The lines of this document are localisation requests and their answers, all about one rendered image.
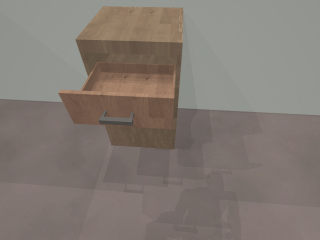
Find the cabinet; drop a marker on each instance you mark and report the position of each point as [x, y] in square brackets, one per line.
[144, 35]

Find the drawer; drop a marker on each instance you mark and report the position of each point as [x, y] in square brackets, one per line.
[121, 88]

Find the handle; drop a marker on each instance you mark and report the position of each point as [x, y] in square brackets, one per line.
[116, 120]

